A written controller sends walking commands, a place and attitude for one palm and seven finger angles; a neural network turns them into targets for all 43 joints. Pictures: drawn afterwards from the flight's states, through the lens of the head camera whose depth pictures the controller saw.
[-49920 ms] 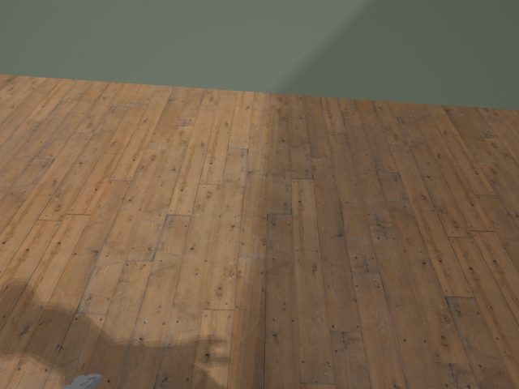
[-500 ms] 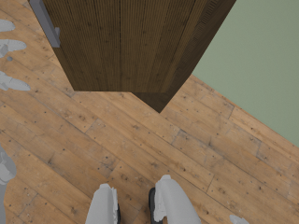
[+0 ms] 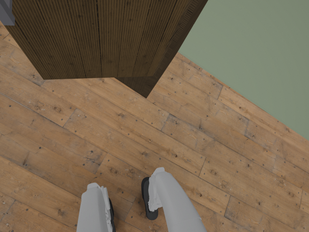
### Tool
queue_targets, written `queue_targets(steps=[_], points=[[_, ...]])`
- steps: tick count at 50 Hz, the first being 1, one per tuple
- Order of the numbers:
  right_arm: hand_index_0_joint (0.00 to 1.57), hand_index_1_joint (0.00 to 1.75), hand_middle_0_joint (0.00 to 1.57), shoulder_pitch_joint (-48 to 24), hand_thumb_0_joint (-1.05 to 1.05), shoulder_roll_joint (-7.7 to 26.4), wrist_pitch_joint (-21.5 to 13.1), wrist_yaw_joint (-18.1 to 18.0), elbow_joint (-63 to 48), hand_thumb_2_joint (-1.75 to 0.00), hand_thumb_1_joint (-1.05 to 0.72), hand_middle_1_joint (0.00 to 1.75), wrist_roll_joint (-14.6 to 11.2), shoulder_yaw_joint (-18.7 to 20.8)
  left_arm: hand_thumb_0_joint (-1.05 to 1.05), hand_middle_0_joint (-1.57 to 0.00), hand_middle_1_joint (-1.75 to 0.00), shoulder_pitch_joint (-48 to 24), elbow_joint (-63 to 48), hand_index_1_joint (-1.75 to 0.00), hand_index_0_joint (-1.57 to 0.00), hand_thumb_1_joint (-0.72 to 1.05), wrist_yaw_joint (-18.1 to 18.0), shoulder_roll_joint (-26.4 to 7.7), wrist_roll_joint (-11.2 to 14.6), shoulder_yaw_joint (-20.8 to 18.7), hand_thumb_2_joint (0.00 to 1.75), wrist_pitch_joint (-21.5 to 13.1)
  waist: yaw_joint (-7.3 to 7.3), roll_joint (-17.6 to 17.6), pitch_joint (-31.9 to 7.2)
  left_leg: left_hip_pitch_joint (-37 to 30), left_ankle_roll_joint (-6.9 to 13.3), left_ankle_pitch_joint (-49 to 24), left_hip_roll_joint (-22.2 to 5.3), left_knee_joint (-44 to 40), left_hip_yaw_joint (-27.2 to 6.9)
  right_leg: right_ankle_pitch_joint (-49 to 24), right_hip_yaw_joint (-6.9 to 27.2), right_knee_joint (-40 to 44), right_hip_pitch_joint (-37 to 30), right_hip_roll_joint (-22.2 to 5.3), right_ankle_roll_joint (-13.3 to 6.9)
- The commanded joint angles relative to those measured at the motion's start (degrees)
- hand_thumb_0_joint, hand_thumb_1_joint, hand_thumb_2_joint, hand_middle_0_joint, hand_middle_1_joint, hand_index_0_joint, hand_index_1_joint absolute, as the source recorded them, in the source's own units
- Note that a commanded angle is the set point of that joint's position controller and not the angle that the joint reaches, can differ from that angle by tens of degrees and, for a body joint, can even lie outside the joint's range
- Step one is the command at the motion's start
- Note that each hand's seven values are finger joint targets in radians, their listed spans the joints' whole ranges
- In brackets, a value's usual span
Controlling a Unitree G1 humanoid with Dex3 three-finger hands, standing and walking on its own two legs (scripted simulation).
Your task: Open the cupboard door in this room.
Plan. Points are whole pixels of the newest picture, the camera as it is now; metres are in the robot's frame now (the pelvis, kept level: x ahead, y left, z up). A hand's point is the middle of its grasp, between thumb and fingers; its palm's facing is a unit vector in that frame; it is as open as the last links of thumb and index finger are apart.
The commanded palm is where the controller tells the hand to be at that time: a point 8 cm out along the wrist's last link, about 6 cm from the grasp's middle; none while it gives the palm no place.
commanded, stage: move the hooked fingers beside the handle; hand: left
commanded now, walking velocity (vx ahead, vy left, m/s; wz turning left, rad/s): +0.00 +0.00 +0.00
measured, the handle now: out of the picture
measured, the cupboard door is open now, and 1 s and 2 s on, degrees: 40 40 40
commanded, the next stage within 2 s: slide the fingers in behind the handle in 1.02 s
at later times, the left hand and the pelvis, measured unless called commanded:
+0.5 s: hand out of the picture +0.56 +0.29 +0.09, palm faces +0.01 -1.00 -0.04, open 14.0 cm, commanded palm +0.55 +0.31 +0.08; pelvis +0.02 +0.00 +0.03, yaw +0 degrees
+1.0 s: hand out of the picture +0.55 +0.30 +0.08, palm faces +0.02 -1.00 -0.04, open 14.0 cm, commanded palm +0.56 +0.31 +0.07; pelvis +0.00 -0.01 +0.00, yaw +0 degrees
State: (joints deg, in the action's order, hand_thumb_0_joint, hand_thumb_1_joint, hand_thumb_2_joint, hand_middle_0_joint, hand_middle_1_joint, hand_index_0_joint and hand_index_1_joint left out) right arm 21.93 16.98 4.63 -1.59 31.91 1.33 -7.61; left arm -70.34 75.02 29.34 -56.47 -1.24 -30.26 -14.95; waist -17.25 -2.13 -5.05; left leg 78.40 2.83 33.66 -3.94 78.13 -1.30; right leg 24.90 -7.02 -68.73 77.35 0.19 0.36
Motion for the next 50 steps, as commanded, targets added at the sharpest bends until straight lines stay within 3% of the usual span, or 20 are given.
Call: queue_targets(steps=[1,5,7,9,10,13,15,17,21,22,26,28,31,36,39,42,45,48,49,50], points=[[0.20,0.30,0.20,14.78,0.00,13.38,1.11,-0.65,-1.06,-0.90,-0.90,0.30,0.54,4.74,0.00,-0.30,-1.20,-18.44,-12.38,-1.20,-0.30,-0.50,0.22,-17.73,0.87,-3.23,0.30,-2.21,1.57,-19.26,-36.51,-35.53,-2.51,-37.71,0.02,-9.40,-7.22,-13.07,1.53,5.10,-12.70,2.67,-1.44],[0.20,0.30,0.20,15.32,0.00,13.05,1.84,0.05,-1.21,-0.90,-0.90,0.30,0.65,5.31,0.00,-0.30,-1.20,-17.70,-17.42,-1.20,-0.30,-0.50,0.14,-18.95,1.81,-5.72,0.30,-2.64,2.28,-20.18,-38.69,-37.96,-2.58,-41.73,-0.36,-9.60,-7.21,-15.57,1.69,5.68,-14.54,2.92,-1.41],[0.20,0.30,0.20,15.47,0.00,12.79,2.04,0.49,-1.19,-0.90,-0.90,0.30,0.61,5.73,0.00,-0.30,-1.20,-16.45,-20.94,-1.20,-0.30,-0.50,0.00,-19.48,2.28,-7.09,0.30,-3.20,3.47,-22.36,-40.85,-41.49,-3.15,-45.36,-0.55,-10.26,-7.56,-16.34,1.67,6.04,-15.23,2.99,-1.51],[0.20,0.30,0.20,15.63,0.00,12.47,2.10,1.02,-0.95,-0.90,-0.90,0.30,0.60,6.23,0.00,-0.30,-1.20,-14.39,-22.96,-1.20,-0.30,-0.50,-0.03,-18.39,3.15,-7.80,0.30,-3.59,3.92,-22.31,-41.26,-43.95,-3.26,-48.09,-0.70,-10.75,-7.75,-17.62,1.74,6.78,-15.77,3.12,-1.68],[0.20,0.30,0.20,15.79,0.00,12.56,2.21,1.15,-0.70,-0.90,-0.90,0.30,0.46,6.43,0.00,-0.30,-1.20,-13.04,-22.97,-1.20,-0.30,-0.50,-0.03,-17.09,3.45,-7.26,0.30,-3.36,3.72,-21.46,-40.80,-44.87,-3.48,-48.36,-0.85,-11.31,-7.92,-17.23,1.55,7.38,-15.45,3.30,-1.50],[0.20,0.30,0.20,15.31,0.00,12.13,2.17,1.16,0.16,-0.90,-0.90,0.30,0.27,6.56,0.00,-0.30,-1.20,-12.40,-19.73,-1.20,-0.30,-0.50,0.09,-11.46,3.96,-3.47,0.30,-2.44,2.34,-18.99,-34.23,-41.92,-2.69,-42.94,-0.65,-12.25,-7.11,-15.04,1.56,8.90,-14.36,3.40,-1.18],[0.20,0.30,0.20,15.43,0.00,12.00,1.98,1.11,0.43,-0.90,-0.90,0.30,0.33,6.66,0.00,-0.30,-1.20,-12.78,-20.02,-1.20,-0.30,-0.50,-0.11,-9.70,4.28,-2.38,0.30,-2.95,2.41,-20.31,-34.12,-43.32,-2.79,-43.88,-0.51,-12.72,-7.08,-15.36,1.65,9.38,-14.35,3.34,-1.41],[0.20,0.30,0.20,15.37,0.00,11.98,1.92,0.84,0.72,-0.90,-0.90,0.30,0.39,6.60,0.00,-0.30,-1.20,-11.99,-18.14,-1.20,-0.30,-0.50,-0.47,-10.42,4.56,-3.22,0.30,-3.34,2.16,-17.02,-32.72,-40.65,-2.27,-41.75,-0.24,-12.67,-6.50,-15.85,1.82,9.64,-16.18,3.41,-1.32],[0.20,0.30,0.20,14.86,0.00,11.58,1.97,1.05,0.47,-0.90,-0.90,0.30,0.46,6.84,0.00,-0.30,-1.20,-10.21,-18.79,-1.20,-0.30,-0.50,-0.84,-8.83,4.66,-2.51,0.30,-5.01,3.01,-18.62,-33.11,-41.91,-2.58,-44.70,-0.08,-12.79,-6.01,-17.65,2.10,9.68,-17.20,3.31,-1.59],[0.20,0.30,0.20,14.58,0.00,11.55,2.00,1.13,0.17,-0.90,-0.90,0.30,0.42,6.88,0.00,-0.30,-1.20,-9.18,-18.21,-1.20,-0.30,-0.50,-0.77,-8.66,4.83,-2.73,0.30,-5.27,3.26,-17.15,-33.08,-40.86,-2.33,-43.87,0.04,-12.76,-5.64,-18.14,2.24,9.65,-18.61,3.36,-1.58],[0.20,0.30,0.20,12.92,0.00,11.57,2.03,0.84,-0.69,-0.90,-0.90,0.30,0.06,6.54,0.00,-0.30,-1.20,-9.10,-15.37,-1.20,-0.30,-0.50,-0.71,-9.61,4.75,-2.84,0.30,-5.67,3.03,-14.37,-30.00,-34.48,-1.32,-37.44,0.64,-12.39,-4.06,-18.08,2.99,9.26,-21.13,3.36,-1.53],[0.20,0.30,0.20,12.60,0.00,11.78,1.84,0.68,-1.28,-0.90,-0.90,0.30,-0.02,6.48,0.00,-0.30,-1.20,-9.50,-15.84,-1.20,-0.30,-0.50,-0.92,-11.35,4.81,-3.99,0.30,-6.15,3.14,-13.28,-30.63,-32.41,-0.90,-35.10,0.96,-12.28,-3.53,-18.28,3.41,9.18,-23.15,3.33,-1.46],[0.20,0.30,0.20,12.22,0.00,11.79,1.57,0.63,-1.13,-0.90,-0.90,0.30,-0.03,6.66,0.00,-0.30,-1.20,-10.23,-18.20,-1.20,-0.30,-0.50,-0.53,-13.01,4.65,-4.89,0.30,-7.56,3.91,-16.94,-34.46,-36.05,-1.53,-39.10,0.74,-11.54,-4.00,-19.27,3.53,8.20,-22.38,3.20,-1.66],[0.20,0.30,0.20,11.61,0.00,12.07,1.39,0.39,-0.81,-0.90,-0.90,0.30,-0.35,6.33,0.00,-0.30,-1.20,-11.10,-15.87,-1.20,-0.30,-0.50,0.74,-13.32,5.22,-4.69,0.30,-6.89,3.07,-15.01,-33.60,-33.16,-0.92,-35.79,0.85,-10.66,-3.69,-18.71,3.73,7.98,-22.43,3.15,-1.41],[0.20,0.30,0.20,11.27,0.00,11.99,1.25,0.15,-0.83,-0.90,-0.90,0.30,-0.57,5.83,0.00,-0.30,-1.20,-13.35,-14.84,-1.20,-0.30,-0.50,1.25,-11.77,4.83,-2.33,0.30,-6.16,2.02,-15.32,-32.06,-31.96,-0.62,-32.82,0.92,-10.28,-3.90,-16.34,3.61,7.68,-19.79,3.09,-1.51],[0.20,0.30,0.20,11.20,0.00,12.47,1.14,-0.33,-0.75,-0.90,-0.90,0.30,-0.62,5.31,0.00,-0.30,-1.20,-15.35,-13.72,-1.20,-0.30,-0.50,1.23,-14.92,4.43,-3.41,0.30,-5.75,1.87,-15.09,-32.58,-29.60,-0.60,-30.31,1.05,-9.71,-4.07,-14.45,3.57,7.15,-19.48,3.07,-1.37],[0.20,0.30,0.20,11.68,0.00,12.42,0.96,-0.19,-0.33,-0.90,-0.90,0.30,-0.33,5.16,0.00,-0.30,-1.20,-17.37,-14.50,-1.20,-0.30,-0.50,1.15,-13.60,3.79,-1.64,0.30,-5.85,1.47,-18.41,-34.15,-32.76,-1.14,-32.41,0.68,-9.36,-4.94,-13.93,2.99,6.40,-16.39,2.91,-1.61],[0.20,0.30,0.20,11.80,0.00,12.56,1.06,-0.17,-0.50,-0.90,-0.90,0.30,-0.33,5.02,0.00,-0.30,-1.20,-16.62,-12.91,-1.20,-0.30,-0.50,1.03,-14.14,3.80,-2.32,0.30,-4.85,1.45,-17.23,-34.04,-31.34,-1.10,-31.51,0.75,-8.96,-5.02,-13.23,2.80,6.19,-15.88,2.93,-1.43],[0.20,0.30,0.20,11.98,0.00,12.64,0.95,-0.25,-0.47,-0.90,-0.90,0.30,-0.29,4.96,0.00,-0.30,-1.20,-18.21,-13.45,-1.20,-0.30,-0.50,1.09,-13.90,3.56,-1.67,0.30,-4.80,0.81,-17.38,-34.36,-31.58,-0.89,-31.38,0.68,-8.63,-5.26,-13.11,2.78,5.73,-14.95,2.96,-1.56],[0.20,0.30,0.20,12.12,0.00,12.72,1.07,-0.31,-0.67,-0.90,-0.90,0.30,-0.23,4.70,0.00,-0.30,-1.20,-18.11,-12.85,-1.20,-0.30,-0.50,0.94,-15.83,3.07,-2.77,0.30,-4.49,1.31,-17.21,-34.25,-30.50,-0.97,-30.57,0.69,-8.67,-5.18,-12.73,2.80,5.71,-15.71,2.93,-1.43]])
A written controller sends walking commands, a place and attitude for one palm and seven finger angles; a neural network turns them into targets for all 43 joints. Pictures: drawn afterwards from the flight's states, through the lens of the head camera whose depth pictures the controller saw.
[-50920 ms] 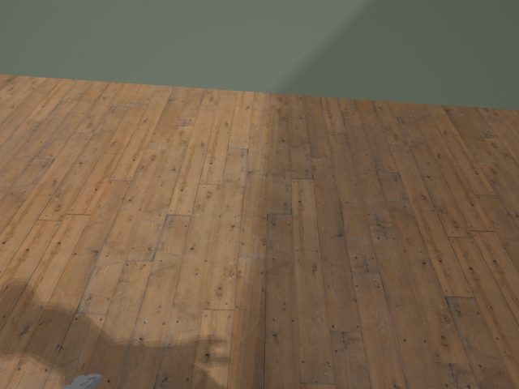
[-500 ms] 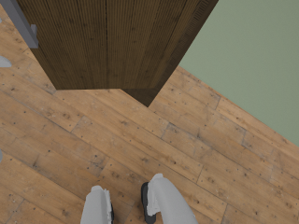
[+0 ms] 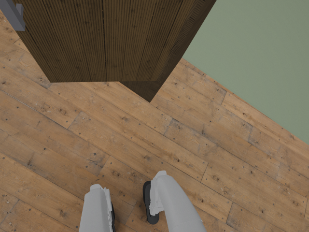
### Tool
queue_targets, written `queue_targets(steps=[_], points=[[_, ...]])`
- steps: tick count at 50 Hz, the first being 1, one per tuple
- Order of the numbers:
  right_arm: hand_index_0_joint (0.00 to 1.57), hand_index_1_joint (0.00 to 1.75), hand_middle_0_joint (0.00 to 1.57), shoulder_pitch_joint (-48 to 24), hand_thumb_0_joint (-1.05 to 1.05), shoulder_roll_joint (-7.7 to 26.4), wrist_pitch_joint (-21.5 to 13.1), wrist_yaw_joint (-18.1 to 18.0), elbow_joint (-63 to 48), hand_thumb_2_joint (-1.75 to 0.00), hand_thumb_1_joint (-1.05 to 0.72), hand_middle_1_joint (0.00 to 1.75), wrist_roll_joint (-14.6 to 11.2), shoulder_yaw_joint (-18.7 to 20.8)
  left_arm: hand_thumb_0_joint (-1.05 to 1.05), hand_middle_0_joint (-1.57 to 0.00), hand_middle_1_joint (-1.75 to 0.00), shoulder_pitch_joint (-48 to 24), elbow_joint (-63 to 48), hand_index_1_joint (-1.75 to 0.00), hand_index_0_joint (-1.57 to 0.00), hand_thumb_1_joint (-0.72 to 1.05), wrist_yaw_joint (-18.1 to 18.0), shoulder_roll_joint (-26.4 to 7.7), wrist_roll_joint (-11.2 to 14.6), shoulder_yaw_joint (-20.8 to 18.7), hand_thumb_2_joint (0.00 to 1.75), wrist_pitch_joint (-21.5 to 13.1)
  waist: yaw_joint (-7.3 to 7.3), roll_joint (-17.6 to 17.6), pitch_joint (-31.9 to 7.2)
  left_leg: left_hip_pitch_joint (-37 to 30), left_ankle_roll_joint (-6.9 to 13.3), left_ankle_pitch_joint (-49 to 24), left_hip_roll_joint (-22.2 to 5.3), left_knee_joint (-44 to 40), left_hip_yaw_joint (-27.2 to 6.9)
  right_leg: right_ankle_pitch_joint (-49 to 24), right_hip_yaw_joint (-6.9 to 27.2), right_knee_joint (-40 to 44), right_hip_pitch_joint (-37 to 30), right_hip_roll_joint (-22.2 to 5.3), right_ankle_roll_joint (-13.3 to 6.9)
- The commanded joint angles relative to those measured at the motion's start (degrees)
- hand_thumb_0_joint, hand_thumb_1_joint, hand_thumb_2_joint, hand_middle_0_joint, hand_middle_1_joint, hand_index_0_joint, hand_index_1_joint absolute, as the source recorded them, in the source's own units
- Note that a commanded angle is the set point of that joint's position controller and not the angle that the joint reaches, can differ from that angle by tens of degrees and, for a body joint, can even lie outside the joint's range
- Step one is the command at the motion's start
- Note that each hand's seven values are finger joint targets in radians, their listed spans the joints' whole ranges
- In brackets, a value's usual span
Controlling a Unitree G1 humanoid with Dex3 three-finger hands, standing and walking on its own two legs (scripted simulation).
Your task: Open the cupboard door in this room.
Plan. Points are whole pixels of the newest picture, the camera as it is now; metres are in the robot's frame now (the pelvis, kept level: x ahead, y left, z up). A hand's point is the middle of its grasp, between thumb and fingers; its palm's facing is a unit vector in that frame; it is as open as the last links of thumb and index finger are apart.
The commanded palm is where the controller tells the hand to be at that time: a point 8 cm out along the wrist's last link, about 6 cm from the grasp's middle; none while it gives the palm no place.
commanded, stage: move the hooked fingers beside the handle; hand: left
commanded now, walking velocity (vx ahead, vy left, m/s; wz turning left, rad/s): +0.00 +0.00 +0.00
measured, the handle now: out of the picture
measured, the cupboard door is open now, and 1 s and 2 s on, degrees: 40 40 39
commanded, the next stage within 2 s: slide the fingers in behind the handle in 0.02 s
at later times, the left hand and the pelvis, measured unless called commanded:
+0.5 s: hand out of the picture +0.56 +0.28 +0.07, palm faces +0.02 -1.00 -0.03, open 14.0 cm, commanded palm +0.55 +0.29 +0.07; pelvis +0.01 +0.01 +0.01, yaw +0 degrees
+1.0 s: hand out of the picture +0.55 +0.27 +0.07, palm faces +0.05 -1.00 -0.01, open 14.6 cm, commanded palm +0.54 +0.27 +0.07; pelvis +0.02 +0.00 +0.02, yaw +1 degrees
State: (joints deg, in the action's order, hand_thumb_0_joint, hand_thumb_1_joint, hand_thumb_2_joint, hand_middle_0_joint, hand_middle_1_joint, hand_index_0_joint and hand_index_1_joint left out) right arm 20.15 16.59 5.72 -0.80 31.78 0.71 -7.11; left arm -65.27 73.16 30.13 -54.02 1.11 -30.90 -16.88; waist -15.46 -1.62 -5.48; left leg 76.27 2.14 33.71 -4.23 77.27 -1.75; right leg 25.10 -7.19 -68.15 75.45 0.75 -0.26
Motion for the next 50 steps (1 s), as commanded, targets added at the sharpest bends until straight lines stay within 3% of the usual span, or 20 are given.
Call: queue_targets(steps=[1,3,6,9,10,11,13,16,19,21,23,25,28,29,33,38,41,44,47,50], points=[[0.20,0.30,0.20,13.94,0.00,13.20,0.01,-1.13,-0.72,-0.90,-0.90,0.30,0.39,4.08,0.00,-0.30,-1.20,-23.83,-11.44,-1.20,-0.30,-0.50,-0.06,-18.90,0.46,-2.11,0.30,-2.38,-0.56,-18.40,-34.02,-27.93,-0.22,-30.29,1.07,-7.76,-4.67,-12.82,3.07,5.05,-13.77,2.34,-0.79],[0.20,0.30,0.20,14.11,0.00,13.12,0.07,-1.10,-0.82,-0.90,-0.90,0.30,0.56,3.95,0.00,-0.30,-1.20,-24.13,-11.82,-1.20,-0.30,-0.50,-0.72,-19.29,-0.15,-2.18,0.30,-2.21,-0.45,-18.54,-33.66,-28.13,-0.36,-29.79,0.98,-8.05,-5.10,-11.92,2.74,4.98,-13.17,2.33,-0.84],[0.20,0.30,0.20,15.03,0.00,13.26,0.32,-0.81,-0.66,-0.90,-0.90,0.30,0.81,4.43,0.00,-0.30,-1.20,-24.28,-14.97,-1.20,-0.30,-0.50,-1.21,-20.46,-0.26,-3.74,0.30,-2.78,0.34,-21.11,-37.90,-32.86,-1.25,-34.49,0.65,-8.16,-6.07,-13.01,2.39,4.51,-12.37,2.34,-1.02],[0.20,0.30,0.20,15.38,0.00,12.91,0.29,-0.24,-0.22,-0.90,-0.90,0.30,0.78,4.87,0.00,-0.30,-1.20,-23.24,-14.99,-1.20,-0.30,-0.50,-1.30,-15.49,0.25,-1.35,0.30,-2.17,-0.28,-21.20,-36.53,-35.20,-1.58,-35.42,0.36,-8.96,-6.75,-12.45,2.05,5.20,-10.21,2.43,-1.08],[0.20,0.30,0.20,15.56,0.00,13.00,0.41,-0.24,-0.01,-0.90,-0.90,0.30,0.72,4.86,0.00,-0.30,-1.20,-22.51,-13.37,-1.20,-0.30,-0.50,-1.48,-14.80,0.58,-1.43,0.30,-1.49,-0.59,-19.30,-34.51,-34.15,-1.50,-33.81,0.33,-9.34,-6.60,-12.02,1.87,5.75,-10.13,2.55,-0.86],[0.20,0.30,0.20,15.58,0.00,13.11,0.47,-0.42,-0.08,-0.90,-0.90,0.30,0.72,4.82,0.00,-0.30,-1.20,-22.57,-13.30,-1.20,-0.30,-0.50,-1.73,-15.73,0.51,-1.92,0.30,-1.21,-0.66,-17.83,-33.82,-32.27,-0.99,-32.27,0.45,-9.33,-6.15,-12.09,2.07,5.95,-11.34,2.52,-0.70],[0.20,0.30,0.20,15.69,0.00,12.87,0.33,-0.33,-0.13,-0.90,-0.90,0.30,0.84,4.73,0.00,-0.30,-1.20,-23.64,-14.53,-1.20,-0.30,-0.50,-2.48,-15.53,0.24,-1.67,0.30,-1.02,-0.49,-18.78,-34.38,-31.44,-0.84,-30.81,0.65,-9.77,-5.85,-11.75,2.22,6.07,-12.29,2.47,-0.73],[0.20,0.30,0.20,16.35,0.00,12.64,0.36,-0.04,0.15,-0.90,-0.90,0.30,1.03,5.16,0.00,-0.30,-1.20,-22.28,-16.60,-1.20,-0.30,-0.50,-3.46,-15.21,0.08,-2.28,0.30,-2.13,0.40,-21.04,-36.13,-35.86,-1.76,-35.65,0.43,-10.29,-6.46,-12.94,2.04,6.27,-11.78,2.46,-1.03],[0.20,0.30,0.20,16.32,0.00,12.22,0.26,0.38,0.42,-0.90,-0.90,0.30,1.15,5.41,0.00,-0.30,-1.20,-20.82,-16.20,-1.20,-0.30,-0.50,-3.79,-12.42,0.87,-1.57,0.30,-2.70,0.01,-19.04,-34.83,-35.11,-1.30,-35.69,0.50,-10.42,-6.07,-14.11,2.30,6.96,-13.10,2.59,-1.09],[0.20,0.30,0.20,16.11,0.00,12.21,0.47,0.49,0.26,-0.90,-0.90,0.30,1.08,5.45,0.00,-0.30,-1.20,-18.37,-15.11,-1.20,-0.30,-0.50,-3.95,-12.44,1.09,-2.19,0.30,-2.62,0.75,-18.05,-33.94,-34.08,-1.17,-35.47,0.58,-10.80,-5.52,-14.47,2.34,7.27,-14.64,2.71,-1.04],[0.20,0.30,0.20,15.92,0.00,12.13,0.45,0.49,0.38,-0.90,-0.90,0.30,1.07,5.66,0.00,-0.30,-1.20,-19.13,-16.95,-1.20,-0.30,-0.50,-4.16,-11.68,1.21,-1.39,0.30,-3.10,0.37,-17.05,-33.92,-33.56,-0.88,-34.47,0.72,-11.05,-5.00,-15.07,2.74,7.85,-16.20,2.67,-0.90],[0.20,0.30,0.20,15.94,0.00,12.05,0.43,0.66,0.77,-0.90,-0.90,0.30,1.10,5.89,0.00,-0.30,-1.20,-18.84,-17.42,-1.20,-0.30,-0.50,-4.24,-9.54,1.36,-0.24,0.30,-3.79,0.43,-19.02,-33.89,-36.66,-1.56,-36.93,0.42,-11.50,-5.75,-14.64,2.38,7.76,-14.01,2.64,-1.16],[0.20,0.30,0.20,15.50,0.00,11.95,0.33,0.67,1.06,-0.90,-0.90,0.30,1.04,6.04,0.00,-0.30,-1.20,-18.56,-16.13,-1.20,-0.30,-0.50,-4.53,-7.65,2.18,0.36,0.30,-4.03,-0.24,-16.10,-31.91,-34.25,-1.01,-34.08,0.71,-11.57,-5.11,-14.44,2.63,8.37,-15.07,2.76,-0.95],[0.20,0.30,0.20,15.49,0.00,11.81,0.23,0.59,0.97,-0.90,-0.90,0.30,0.99,6.06,0.00,-0.30,-1.20,-18.92,-16.20,-1.20,-0.30,-0.50,-4.57,-7.30,2.23,0.52,0.30,-4.41,-0.12,-16.88,-31.59,-34.72,-0.99,-34.83,0.70,-11.40,-5.17,-14.73,2.75,8.17,-14.45,2.69,-1.20],[0.20,0.30,0.20,15.62,0.00,11.66,0.18,0.68,1.33,-0.90,-0.90,0.30,1.13,6.30,0.00,-0.30,-1.20,-18.21,-15.99,-1.20,-0.30,-0.50,-5.08,-5.19,2.12,1.69,0.30,-4.96,0.18,-17.15,-33.20,-35.92,-1.29,-36.35,0.86,-11.43,-5.11,-15.40,2.71,8.12,-15.13,2.60,-1.15],[0.20,0.30,0.20,15.26,0.00,11.41,0.26,0.84,2.13,-0.90,-0.90,0.30,1.28,6.70,0.00,-0.30,-1.20,-20.23,-17.24,-1.20,-0.30,-0.50,-5.42,-0.68,2.47,4.76,0.30,-5.47,-0.78,-17.85,-33.15,-38.24,-1.55,-38.45,0.70,-11.03,-5.45,-16.04,2.69,8.29,-13.43,2.50,-1.15],[0.20,0.30,0.20,15.47,0.00,11.41,0.36,0.94,2.50,-0.90,-0.90,0.30,1.43,6.94,0.00,-0.30,-1.20,-20.16,-18.08,-1.20,-0.30,-0.50,-5.86,-0.56,2.59,4.33,0.30,-5.79,-0.23,-18.72,-34.28,-40.61,-2.10,-41.37,0.57,-10.95,-5.91,-16.64,2.52,8.23,-12.98,2.43,-1.34],[0.20,0.30,0.20,15.28,0.00,10.96,0.19,1.20,2.63,-0.90,-0.90,0.30,1.50,7.21,0.00,-0.30,-1.20,-20.16,-19.79,-1.20,-0.30,-0.50,-5.92,3.75,2.99,7.11,0.30,-6.12,-0.61,-18.94,-35.28,-42.17,-2.03,-42.53,0.59,-11.13,-6.14,-17.25,2.45,8.33,-13.11,2.42,-1.51],[0.20,0.30,0.20,14.95,0.00,10.92,0.31,1.21,3.05,-0.90,-0.90,0.30,1.43,7.25,0.00,-0.30,-1.20,-19.44,-18.32,-1.20,-0.30,-0.50,-6.32,3.86,3.26,6.71,0.30,-5.88,-0.61,-16.11,-33.98,-39.56,-1.59,-39.37,1.01,-11.32,-5.29,-17.59,2.82,9.07,-15.22,2.58,-1.32],[0.20,0.30,0.20,14.94,0.00,10.78,0.16,1.28,3.06,-0.90,-0.90,0.30,1.50,7.26,0.00,-0.30,-1.20,-19.17,-20.01,-1.20,-0.30,-0.50,-6.46,3.03,3.23,5.98,0.30,-6.68,0.30,-17.69,-35.39,-40.23,-1.69,-39.83,1.12,-11.70,-5.21,-18.09,2.89,8.82,-16.51,2.52,-1.63]])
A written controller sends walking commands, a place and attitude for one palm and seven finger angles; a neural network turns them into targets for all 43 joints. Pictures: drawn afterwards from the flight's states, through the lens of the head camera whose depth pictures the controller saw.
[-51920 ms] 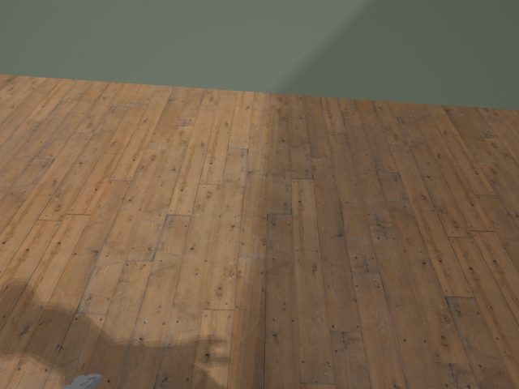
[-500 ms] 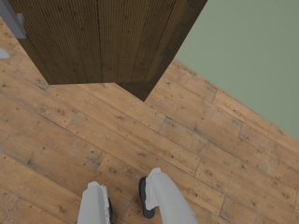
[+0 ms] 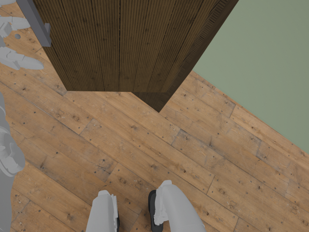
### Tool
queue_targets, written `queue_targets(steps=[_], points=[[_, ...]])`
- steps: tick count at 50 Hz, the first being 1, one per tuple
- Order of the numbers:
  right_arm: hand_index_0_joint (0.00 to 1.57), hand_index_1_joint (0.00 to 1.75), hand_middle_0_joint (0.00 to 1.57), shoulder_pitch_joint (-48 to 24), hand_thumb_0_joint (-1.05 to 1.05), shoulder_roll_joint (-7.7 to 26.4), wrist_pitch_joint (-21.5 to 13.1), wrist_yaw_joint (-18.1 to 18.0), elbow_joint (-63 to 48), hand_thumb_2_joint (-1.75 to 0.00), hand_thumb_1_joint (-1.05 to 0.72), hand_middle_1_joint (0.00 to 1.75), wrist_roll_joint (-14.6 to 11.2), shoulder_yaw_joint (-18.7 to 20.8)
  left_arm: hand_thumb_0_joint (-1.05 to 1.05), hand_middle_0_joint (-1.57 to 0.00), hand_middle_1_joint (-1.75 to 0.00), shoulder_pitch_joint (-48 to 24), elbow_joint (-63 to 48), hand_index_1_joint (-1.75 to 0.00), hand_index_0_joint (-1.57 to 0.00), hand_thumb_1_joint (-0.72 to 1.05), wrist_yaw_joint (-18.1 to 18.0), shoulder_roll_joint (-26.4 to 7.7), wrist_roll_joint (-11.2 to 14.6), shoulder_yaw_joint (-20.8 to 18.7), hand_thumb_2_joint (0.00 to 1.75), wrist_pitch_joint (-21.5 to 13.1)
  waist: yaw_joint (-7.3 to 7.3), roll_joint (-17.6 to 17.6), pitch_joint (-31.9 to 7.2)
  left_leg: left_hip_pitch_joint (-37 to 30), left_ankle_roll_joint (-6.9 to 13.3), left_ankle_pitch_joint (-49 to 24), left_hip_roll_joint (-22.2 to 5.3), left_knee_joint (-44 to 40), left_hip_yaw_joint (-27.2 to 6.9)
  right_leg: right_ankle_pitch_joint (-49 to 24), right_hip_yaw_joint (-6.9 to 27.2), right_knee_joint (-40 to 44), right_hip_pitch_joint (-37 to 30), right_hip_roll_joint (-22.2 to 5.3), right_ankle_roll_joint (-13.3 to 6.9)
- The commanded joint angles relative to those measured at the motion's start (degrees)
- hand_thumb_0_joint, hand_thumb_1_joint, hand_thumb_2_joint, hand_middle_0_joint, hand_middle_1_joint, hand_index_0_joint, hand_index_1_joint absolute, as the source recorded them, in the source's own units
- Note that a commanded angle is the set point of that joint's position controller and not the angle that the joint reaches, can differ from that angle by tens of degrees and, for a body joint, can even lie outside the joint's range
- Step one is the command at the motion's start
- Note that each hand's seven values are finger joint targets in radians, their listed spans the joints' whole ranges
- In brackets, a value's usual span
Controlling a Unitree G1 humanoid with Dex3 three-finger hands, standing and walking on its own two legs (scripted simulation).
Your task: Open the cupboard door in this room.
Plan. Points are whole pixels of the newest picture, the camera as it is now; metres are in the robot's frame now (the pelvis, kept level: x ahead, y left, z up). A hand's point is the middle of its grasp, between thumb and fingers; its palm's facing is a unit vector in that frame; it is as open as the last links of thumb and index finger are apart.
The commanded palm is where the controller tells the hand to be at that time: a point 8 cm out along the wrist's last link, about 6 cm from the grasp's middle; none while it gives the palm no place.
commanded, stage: slide the fingers in behind the handle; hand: left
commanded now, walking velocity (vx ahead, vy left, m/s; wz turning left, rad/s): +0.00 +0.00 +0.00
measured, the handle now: (36, 14) +0.60 +0.22 +0.06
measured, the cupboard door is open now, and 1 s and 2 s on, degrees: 40 39 45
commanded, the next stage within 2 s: close the thumb around the handle in 0.72 s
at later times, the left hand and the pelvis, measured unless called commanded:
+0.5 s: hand (41, 37) +0.54 +0.21 +0.06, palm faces -0.01 -1.00 -0.03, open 14.0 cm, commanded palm +0.53 +0.24 +0.05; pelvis -0.01 +0.00 +0.00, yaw -1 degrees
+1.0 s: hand (44, 35) +0.55 +0.21 +0.05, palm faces -0.01 -1.00 -0.03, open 13.1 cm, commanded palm +0.54 +0.24 +0.05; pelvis -0.01 -0.01 -0.01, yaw -1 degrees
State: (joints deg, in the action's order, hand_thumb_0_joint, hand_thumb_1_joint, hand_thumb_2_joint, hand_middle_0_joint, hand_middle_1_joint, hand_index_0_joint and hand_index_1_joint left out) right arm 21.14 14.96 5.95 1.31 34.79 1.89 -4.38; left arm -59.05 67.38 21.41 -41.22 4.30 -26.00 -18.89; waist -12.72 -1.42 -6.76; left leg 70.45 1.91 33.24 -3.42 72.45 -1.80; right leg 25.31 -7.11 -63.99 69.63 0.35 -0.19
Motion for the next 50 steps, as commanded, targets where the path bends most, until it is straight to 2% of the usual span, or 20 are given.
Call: queue_targets(steps=[1,4,8,9,11,15,17,20,22,26,27,32,35,37,41,42,44,46,47,50], points=[[0.20,0.30,0.20,13.69,0.00,12.22,-0.09,-0.77,-0.06,-0.90,-0.90,0.30,0.23,4.61,0.00,-0.30,-1.20,-24.69,-14.27,-1.20,-0.30,-0.50,2.25,-8.76,0.16,1.70,0.30,-4.79,-2.47,-17.81,-34.03,-34.57,-1.46,-39.84,0.36,-6.91,-5.11,-18.51,2.84,4.77,-10.65,2.92,-1.68],[0.20,0.30,0.20,13.18,0.00,12.02,-0.20,-0.97,0.13,-0.90,-0.90,0.30,0.04,4.45,0.00,-0.30,-1.20,-25.51,-11.72,-1.20,-0.30,-0.50,1.53,-7.19,1.00,2.02,0.30,-4.71,-3.51,-15.28,-29.83,-31.58,-0.97,-35.72,0.37,-7.08,-4.85,-16.93,2.72,5.03,-9.80,2.94,-1.67],[0.20,0.30,0.20,12.83,0.00,11.92,-0.46,-0.94,-1.41,-0.90,-0.90,0.30,0.21,3.93,0.00,-0.30,-1.20,-24.35,-11.04,-1.20,-0.30,-0.50,-1.01,-13.57,-0.13,-3.17,0.30,-5.36,-1.53,-14.29,-31.88,-26.35,-0.64,-32.95,1.05,-6.88,-3.36,-18.47,3.71,4.01,-15.26,2.75,-1.57],[0.20,0.30,0.20,13.05,0.00,11.98,-0.52,-0.82,-1.87,-0.90,-0.90,0.30,0.38,3.96,0.00,-0.30,-1.20,-23.47,-12.46,-1.20,-0.30,-0.50,-1.54,-15.51,-0.64,-4.59,0.30,-6.20,-0.53,-15.89,-33.60,-27.37,-0.80,-34.81,0.98,-6.65,-3.40,-19.41,3.82,3.23,-15.65,2.75,-1.86],[0.20,0.30,0.20,12.72,0.00,11.62,-0.40,-0.31,-2.28,-0.90,-0.90,0.30,0.36,4.09,0.00,-0.30,-1.20,-22.53,-13.95,-1.20,-0.30,-0.50,-2.17,-13.82,-1.40,-3.25,0.30,-6.94,-0.38,-16.87,-34.64,-29.67,-1.19,-37.56,0.72,-6.75,-3.52,-20.41,3.73,3.19,-15.30,2.72,-1.67],[0.20,0.30,0.20,12.60,0.00,11.85,-0.10,-0.16,-2.39,-0.90,-0.90,0.30,-0.10,4.51,0.00,-0.30,-1.20,-20.96,-13.78,-1.20,-0.30,-0.50,-1.71,-10.48,-0.21,-1.81,0.30,-6.77,-0.99,-13.75,-34.12,-29.35,-0.94,-35.91,0.64,-7.38,-3.49,-20.18,3.83,3.92,-16.08,2.85,-1.36],[0.20,0.30,0.20,12.63,0.00,11.94,-0.07,-0.39,-2.25,-0.90,-0.90,0.30,-0.33,4.47,0.00,-0.30,-1.20,-21.08,-11.09,-1.20,-0.30,-0.50,-1.72,-9.97,0.22,-1.81,0.30,-5.66,-1.39,-11.68,-31.20,-26.21,-0.66,-32.12,0.89,-7.89,-3.16,-18.57,3.81,4.44,-16.37,2.82,-1.12],[0.20,0.30,0.20,12.87,0.00,12.08,-0.11,-0.67,-2.30,-0.90,-0.90,0.30,-0.15,4.22,0.00,-0.30,-1.20,-21.48,-10.81,-1.20,-0.30,-0.50,-2.24,-13.26,-0.64,-3.82,0.30,-5.86,-0.70,-12.08,-31.95,-25.04,-0.56,-30.89,1.08,-7.72,-2.78,-18.12,4.29,4.07,-16.95,2.65,-1.19],[0.20,0.30,0.20,12.70,0.00,11.92,-0.29,-0.86,-2.09,-0.90,-0.90,0.30,-0.08,4.06,0.00,-0.30,-1.20,-23.29,-9.89,-1.20,-0.30,-0.50,-2.72,-12.98,-0.98,-3.25,0.30,-6.06,-1.74,-9.98,-29.84,-22.41,-0.14,-28.17,1.09,-7.53,-2.48,-17.08,4.51,4.39,-17.05,2.59,-0.93],[0.20,0.30,0.20,12.88,0.00,12.12,-0.78,-0.96,-1.98,-0.90,-0.90,0.30,-0.08,4.01,0.00,-0.30,-1.20,-23.26,-9.42,-1.20,-0.30,-0.50,-2.29,-14.51,-1.01,-4.03,0.30,-7.12,-1.30,-11.02,-31.98,-22.53,-0.20,-28.36,1.20,-7.11,-2.41,-17.33,4.78,3.89,-17.62,2.58,-1.11],[0.20,0.30,0.20,12.63,0.00,12.03,-0.80,-0.91,-2.15,-0.90,-0.90,0.30,-0.16,3.98,0.00,-0.30,-1.20,-23.20,-9.36,-1.20,-0.30,-0.50,-1.98,-13.51,-1.11,-2.97,0.30,-7.12,-1.22,-11.83,-31.69,-22.25,-0.23,-27.64,1.31,-7.21,-2.24,-16.76,4.93,4.01,-17.44,2.52,-1.10],[0.20,0.30,0.20,12.74,0.00,12.43,-0.86,-1.24,-1.84,-0.90,-0.90,0.30,-0.27,3.83,0.00,-0.30,-1.20,-25.58,-7.93,-1.20,-0.30,-0.50,-1.33,-13.21,-1.02,-2.04,0.30,-6.11,-2.29,-12.10,-30.74,-22.04,-0.08,-26.01,1.15,-7.00,-2.67,-14.62,4.66,4.02,-15.00,2.49,-0.97],[0.20,0.30,0.20,13.27,0.00,12.55,-0.90,-1.19,-1.67,-0.90,-0.90,0.30,-0.11,4.08,0.00,-0.30,-1.20,-25.90,-10.89,-1.20,-0.30,-0.50,-1.30,-14.07,-0.86,-2.76,0.30,-6.73,-1.45,-14.46,-35.01,-26.00,-0.52,-30.18,1.07,-6.77,-3.28,-16.94,4.44,3.26,-15.27,2.47,-1.29],[0.20,0.30,0.20,13.05,0.00,12.38,-0.90,-1.11,-1.35,-0.90,-0.90,0.30,-0.09,4.16,0.00,-0.30,-1.20,-26.42,-10.11,-1.20,-0.30,-0.50,-1.47,-11.95,-0.73,-1.48,0.30,-6.32,-2.20,-13.60,-33.47,-25.57,-0.52,-29.41,0.94,-6.61,-3.39,-16.09,4.27,3.56,-13.97,2.48,-1.03],[0.20,0.30,0.20,13.09,0.00,12.66,-0.85,-1.33,-1.08,-0.90,-0.90,0.30,-0.07,3.84,0.00,-0.30,-1.20,-28.02,-8.80,-1.20,-0.30,-0.50,-2.37,-13.07,-1.66,-1.44,0.30,-5.59,-2.53,-13.97,-31.01,-24.32,-0.39,-27.30,0.92,-6.82,-3.51,-13.89,4.14,3.65,-12.21,2.42,-1.14],[0.20,0.30,0.20,13.10,0.00,12.50,-0.93,-1.24,-1.08,-0.90,-0.90,0.30,-0.05,3.83,0.00,-0.30,-1.21,-28.43,-8.68,-1.21,-0.30,-0.44,-2.55,-11.96,-1.79,-0.46,0.32,-5.50,-2.73,-14.28,-30.97,-24.27,-0.35,-26.59,1.04,-6.78,-3.42,-13.33,4.19,3.82,-11.99,2.45,-1.12],[0.20,0.30,0.20,13.42,0.00,12.59,-1.13,-1.33,-1.28,-0.90,-0.90,0.30,0.09,3.77,0.00,-0.31,-1.22,-28.55,-8.96,-1.22,-0.31,-0.33,-2.96,-13.73,-1.70,-2.15,0.37,-5.87,-2.73,-12.92,-32.31,-23.68,-0.13,-27.36,1.03,-6.32,-3.44,-14.56,4.29,3.37,-13.25,2.58,-1.23],[0.20,0.30,0.20,13.21,0.00,12.66,-1.06,-1.32,-1.37,-0.90,-0.90,0.30,0.09,3.61,0.00,-0.32,-1.23,-28.12,-8.79,-1.23,-0.32,-0.22,-2.97,-15.66,-2.20,-3.02,0.42,-6.06,-1.97,-14.93,-33.12,-24.05,-0.49,-28.44,1.07,-6.36,-3.39,-15.16,4.32,3.10,-13.71,2.44,-1.28],[0.20,0.30,0.20,13.21,0.00,12.48,-1.05,-1.22,-1.26,-0.90,-0.90,0.30,0.12,3.57,0.00,-0.32,-1.24,-28.11,-8.09,-1.24,-0.32,-0.16,-2.93,-13.53,-2.40,-1.29,0.44,-5.81,-2.65,-14.46,-32.24,-24.42,-0.46,-28.60,1.02,-6.40,-3.52,-15.09,4.16,3.20,-12.88,2.43,-1.22],[0.20,0.30,0.20,13.45,0.00,12.67,-0.96,-1.21,-1.33,-0.90,-0.90,0.30,0.11,3.59,0.00,-0.34,-1.25,-27.87,-8.25,-1.25,-0.34,0.00,-2.83,-14.37,-2.36,-2.00,0.52,-5.66,-2.55,-14.87,-32.60,-24.71,-0.48,-29.35,0.82,-6.18,-3.50,-15.62,4.10,3.01,-12.53,2.46,-1.18]])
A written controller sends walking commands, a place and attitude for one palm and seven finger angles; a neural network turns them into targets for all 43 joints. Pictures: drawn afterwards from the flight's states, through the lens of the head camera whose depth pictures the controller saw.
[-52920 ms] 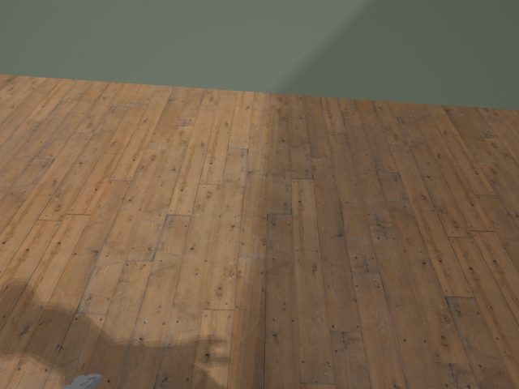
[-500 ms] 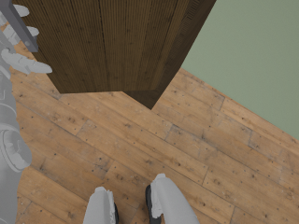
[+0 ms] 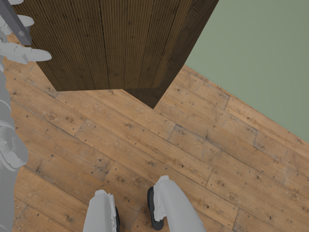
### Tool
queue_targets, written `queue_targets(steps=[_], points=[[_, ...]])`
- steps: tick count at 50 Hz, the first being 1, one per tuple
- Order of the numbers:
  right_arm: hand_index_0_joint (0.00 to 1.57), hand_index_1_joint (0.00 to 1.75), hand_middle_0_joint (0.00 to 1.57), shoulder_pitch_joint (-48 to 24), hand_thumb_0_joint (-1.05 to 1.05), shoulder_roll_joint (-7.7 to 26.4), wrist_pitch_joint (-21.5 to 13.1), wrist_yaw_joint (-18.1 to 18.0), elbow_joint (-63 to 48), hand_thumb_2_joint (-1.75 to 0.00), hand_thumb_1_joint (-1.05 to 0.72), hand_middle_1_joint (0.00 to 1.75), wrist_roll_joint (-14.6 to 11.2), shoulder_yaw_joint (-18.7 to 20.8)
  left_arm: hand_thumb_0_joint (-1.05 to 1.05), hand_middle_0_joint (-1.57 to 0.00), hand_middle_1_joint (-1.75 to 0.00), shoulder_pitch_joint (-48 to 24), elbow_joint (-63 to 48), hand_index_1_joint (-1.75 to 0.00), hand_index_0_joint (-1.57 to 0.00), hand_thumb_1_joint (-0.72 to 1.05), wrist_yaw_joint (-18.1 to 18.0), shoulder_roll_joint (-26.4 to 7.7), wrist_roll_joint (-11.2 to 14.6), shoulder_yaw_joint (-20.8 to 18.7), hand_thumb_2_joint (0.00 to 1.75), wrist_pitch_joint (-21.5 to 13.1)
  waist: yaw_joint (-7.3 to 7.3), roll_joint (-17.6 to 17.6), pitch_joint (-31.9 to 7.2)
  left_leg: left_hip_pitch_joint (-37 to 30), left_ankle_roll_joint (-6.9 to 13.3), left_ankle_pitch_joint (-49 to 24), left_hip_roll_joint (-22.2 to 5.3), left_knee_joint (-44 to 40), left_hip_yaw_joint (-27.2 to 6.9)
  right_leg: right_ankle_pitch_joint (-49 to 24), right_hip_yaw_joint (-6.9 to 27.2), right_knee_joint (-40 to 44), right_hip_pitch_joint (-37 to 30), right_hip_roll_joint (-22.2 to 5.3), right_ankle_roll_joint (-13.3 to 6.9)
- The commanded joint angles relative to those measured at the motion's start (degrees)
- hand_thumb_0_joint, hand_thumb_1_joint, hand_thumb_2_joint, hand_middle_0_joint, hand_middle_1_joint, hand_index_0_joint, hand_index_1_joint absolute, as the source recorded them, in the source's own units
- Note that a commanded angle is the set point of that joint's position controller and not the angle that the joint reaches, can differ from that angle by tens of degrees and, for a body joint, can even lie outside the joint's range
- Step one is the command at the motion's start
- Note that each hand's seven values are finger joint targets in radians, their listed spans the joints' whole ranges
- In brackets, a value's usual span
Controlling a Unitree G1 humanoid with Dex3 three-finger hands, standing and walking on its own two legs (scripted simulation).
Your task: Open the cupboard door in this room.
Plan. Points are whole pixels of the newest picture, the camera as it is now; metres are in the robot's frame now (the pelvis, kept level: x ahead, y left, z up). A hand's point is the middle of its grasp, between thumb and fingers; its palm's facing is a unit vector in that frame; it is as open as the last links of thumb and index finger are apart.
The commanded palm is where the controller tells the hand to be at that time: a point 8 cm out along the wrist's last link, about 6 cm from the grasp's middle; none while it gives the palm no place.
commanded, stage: close the thumb around the handle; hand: left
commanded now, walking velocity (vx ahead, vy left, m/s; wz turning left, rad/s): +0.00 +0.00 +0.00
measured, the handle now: (12, 11) +0.61 +0.23 +0.07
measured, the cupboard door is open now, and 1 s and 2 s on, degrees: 39 45 77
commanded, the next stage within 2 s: pull the door open along its arc in 0.52 s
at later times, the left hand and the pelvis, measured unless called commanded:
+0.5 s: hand (25, 33) +0.56 +0.21 +0.06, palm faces -0.03 -1.00 -0.02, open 5.5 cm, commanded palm +0.54 +0.25 +0.06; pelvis +0.01 +0.00 +0.00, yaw +0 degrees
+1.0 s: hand (28, 51) +0.52 +0.20 +0.06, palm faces -0.02 -1.00 -0.03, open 5.5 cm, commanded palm +0.46 +0.24 +0.06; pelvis +0.02 +0.00 +0.02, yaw -1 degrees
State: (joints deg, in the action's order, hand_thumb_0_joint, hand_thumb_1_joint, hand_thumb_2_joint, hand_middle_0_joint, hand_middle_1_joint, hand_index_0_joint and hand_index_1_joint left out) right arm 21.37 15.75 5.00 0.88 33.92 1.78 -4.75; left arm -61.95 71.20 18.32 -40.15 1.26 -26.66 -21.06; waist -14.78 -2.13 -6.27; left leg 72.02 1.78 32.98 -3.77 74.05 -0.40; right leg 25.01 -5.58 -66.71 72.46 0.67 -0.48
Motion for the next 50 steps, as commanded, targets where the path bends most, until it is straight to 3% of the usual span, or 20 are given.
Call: queue_targets(steps=[1,5,8,10,13,15,16,17,22,27,31,32,33,36,41,45,47,50], points=[[0.20,0.30,0.20,13.42,0.00,11.92,0.06,-0.75,-0.48,-0.90,-0.90,0.30,0.28,3.93,0.00,-0.34,-1.26,-25.49,-12.36,-1.26,-0.34,0.06,0.28,-16.23,0.75,-1.92,0.54,-3.31,-0.47,-13.64,-33.83,-26.02,-0.23,-29.25,1.22,-7.58,-4.84,-15.91,2.71,5.70,-16.22,2.19,-0.83],[0.20,0.30,0.20,13.50,0.00,11.71,0.20,-0.61,-0.46,-0.90,-0.90,0.30,0.15,4.11,0.00,-0.36,-1.28,-24.23,-12.46,-1.28,-0.36,0.28,1.02,-13.68,1.11,-0.27,0.64,-2.87,-0.55,-14.06,-34.19,-27.42,-0.47,-30.73,1.12,-7.82,-5.06,-16.75,2.46,5.78,-15.81,2.20,-0.87],[0.20,0.30,0.20,13.55,0.00,11.70,0.10,-0.63,-0.47,-0.90,-0.90,0.30,0.15,4.17,0.00,-0.37,-1.30,-23.94,-12.95,-1.30,-0.37,0.45,1.04,-13.89,1.88,-1.10,0.71,-2.50,-0.62,-12.05,-33.63,-26.12,-0.16,-29.75,1.20,-7.92,-4.72,-16.97,2.62,6.32,-17.27,2.31,-0.70],[0.20,0.30,0.20,13.78,0.00,11.67,0.11,-0.52,-0.62,-0.90,-0.90,0.30,0.19,4.20,0.00,-0.38,-1.31,-23.48,-14.35,-1.31,-0.38,0.56,1.02,-15.38,1.84,-2.33,0.76,-3.06,0.39,-13.97,-35.81,-27.53,-0.47,-31.62,1.29,-8.00,-4.82,-18.15,2.62,5.84,-18.07,2.29,-0.93],[0.20,0.30,0.20,13.38,0.00,11.43,0.09,-0.55,-0.60,-0.90,-0.90,0.30,0.04,3.96,0.00,-0.39,-1.33,-22.83,-12.12,-1.33,-0.39,0.73,0.90,-14.72,1.47,-1.48,0.83,-2.58,-0.40,-10.83,-31.62,-23.66,0.00,-28.52,1.32,-8.11,-4.26,-17.13,2.81,6.42,-18.68,2.38,-0.64],[0.20,0.30,0.20,13.58,0.00,11.53,0.02,-0.55,-0.60,-0.90,-0.90,0.30,0.14,4.08,0.00,-0.40,-1.34,-23.33,-13.80,-1.34,-0.40,0.84,0.81,-15.62,1.36,-2.13,0.88,-3.29,0.19,-13.41,-33.97,-25.92,-0.20,-30.20,1.30,-7.94,-4.40,-17.71,2.84,5.96,-18.21,2.36,-0.90],[0.20,0.30,0.20,13.62,0.00,11.54,0.04,-0.52,-0.57,-0.90,-0.90,0.30,0.17,4.12,0.00,-0.40,-1.35,-22.92,-13.37,-1.35,-0.40,0.90,0.73,-15.97,1.26,-2.49,0.90,-3.28,0.29,-13.02,-34.02,-25.83,-0.25,-30.62,1.30,-7.85,-4.49,-17.91,2.79,5.90,-18.32,2.37,-0.90],[0.20,0.30,0.20,13.53,0.00,11.43,0.06,-0.56,-0.55,-0.90,-0.90,0.30,0.11,4.16,0.00,-0.40,-1.35,-22.37,-12.66,-1.35,-0.40,0.90,0.78,-15.44,1.44,-2.29,0.90,-3.06,-0.04,-12.00,-33.48,-24.64,-0.04,-30.04,1.36,-7.63,-4.04,-18.41,3.03,6.09,-19.07,2.38,-0.72],[0.20,0.30,0.20,13.33,0.00,11.50,0.21,-0.47,-1.23,-0.90,-0.90,0.30,0.04,4.45,0.00,-0.40,-1.35,-20.11,-14.89,-1.35,-0.40,0.90,1.19,-16.17,2.47,-4.03,0.90,-3.46,1.29,-13.25,-35.17,-27.23,-0.44,-33.20,1.30,-8.14,-4.29,-20.10,2.83,5.96,-19.81,2.32,-0.87],[0.20,0.30,0.20,13.04,0.00,11.28,0.38,-0.36,-1.70,-0.90,-0.90,0.30,-0.06,4.45,0.00,-0.40,-1.35,-18.95,-14.92,-1.35,-0.40,0.90,-0.35,-15.99,1.96,-4.15,0.90,-3.63,1.54,-11.66,-32.90,-25.57,-0.29,-31.46,1.37,-8.54,-3.70,-19.50,3.02,6.34,-20.49,2.37,-0.64],[0.20,0.30,0.20,12.79,0.00,11.34,0.15,-0.39,-2.04,-0.90,-0.90,0.30,0.01,4.49,0.00,-0.40,-1.35,-17.53,-15.75,-1.35,-0.40,0.90,-0.79,-18.23,1.47,-5.78,0.90,-4.65,2.39,-11.73,-34.43,-25.92,-0.50,-32.41,1.36,-8.81,-3.81,-20.73,3.14,5.93,-22.42,2.31,-0.83],[0.20,0.30,0.20,12.44,0.00,10.96,0.04,-0.24,-1.79,-0.90,-0.90,0.30,-0.13,4.46,0.00,-0.40,-1.35,-20.25,-15.63,-1.35,-0.40,0.90,-0.64,-13.02,1.86,-1.72,0.90,-4.56,0.43,-10.89,-32.87,-25.65,-0.29,-30.82,1.40,-8.79,-3.84,-19.58,3.12,6.40,-20.56,2.37,-0.52],[0.20,0.30,0.20,12.47,0.00,10.83,-0.17,-0.25,-1.29,-0.90,-0.90,0.30,0.04,4.62,0.00,-0.40,-1.35,-22.74,-15.98,-1.35,-0.40,0.90,-0.83,-11.13,2.18,-0.48,0.90,-4.70,-0.25,-11.11,-31.94,-25.45,-0.25,-29.71,1.34,-8.58,-3.80,-18.80,3.15,6.64,-19.70,2.33,-0.49],[0.20,0.30,0.20,12.89,0.00,11.17,-0.22,-0.16,-1.29,-0.90,-0.90,0.30,0.09,4.82,0.00,-0.40,-1.35,-17.87,-15.16,-1.35,-0.40,0.90,-0.68,-12.16,2.28,-2.07,0.90,-5.18,1.70,-12.23,-34.26,-27.53,-0.68,-31.76,1.44,-8.96,-3.95,-19.18,2.91,6.29,-20.19,2.27,-0.88],[0.20,0.30,0.20,11.98,0.00,10.88,0.10,0.14,-2.40,-0.90,-0.90,0.30,-0.35,5.27,0.00,-0.40,-1.35,-9.85,-18.14,-1.35,-0.40,0.90,0.24,-9.65,3.92,-1.82,0.90,-4.95,3.67,-10.02,-35.22,-27.91,-0.61,-32.42,1.65,-10.26,-3.32,-21.08,2.95,6.80,-23.67,2.24,-0.78],[0.20,0.30,0.20,10.79,0.00,10.40,0.31,0.48,-3.83,-0.90,-0.90,0.30,-1.16,5.97,0.00,-0.40,-1.35,-0.62,-23.40,-1.35,-0.40,0.90,0.31,-5.53,5.65,-0.24,0.90,-4.34,5.65,-9.39,-35.26,-30.56,-0.83,-35.21,1.80,-11.92,-2.87,-22.50,2.74,7.88,-25.52,2.30,-0.74],[0.20,0.30,0.20,9.92,0.00,10.03,0.23,0.66,-4.71,-0.90,-0.90,0.30,-1.60,6.31,0.00,-0.40,-1.35,5.52,-25.59,-1.35,-0.40,0.90,0.19,-2.29,6.76,1.12,0.90,-3.74,6.27,-6.37,-33.43,-29.77,-0.66,-34.53,1.99,-13.07,-2.21,-22.97,2.58,8.84,-27.42,2.33,-0.53],[0.20,0.30,0.20,8.32,0.00,9.41,-0.18,0.94,-6.33,-0.90,-0.90,0.30,-2.12,6.87,0.00,-0.40,-1.35,15.14,-32.12,-1.35,-0.40,0.90,-0.22,1.45,8.19,2.64,0.90,-4.04,8.52,-6.17,-33.59,-31.05,-0.91,-36.98,2.22,-14.65,-1.59,-24.85,2.56,9.39,-30.45,2.11,-0.68]])
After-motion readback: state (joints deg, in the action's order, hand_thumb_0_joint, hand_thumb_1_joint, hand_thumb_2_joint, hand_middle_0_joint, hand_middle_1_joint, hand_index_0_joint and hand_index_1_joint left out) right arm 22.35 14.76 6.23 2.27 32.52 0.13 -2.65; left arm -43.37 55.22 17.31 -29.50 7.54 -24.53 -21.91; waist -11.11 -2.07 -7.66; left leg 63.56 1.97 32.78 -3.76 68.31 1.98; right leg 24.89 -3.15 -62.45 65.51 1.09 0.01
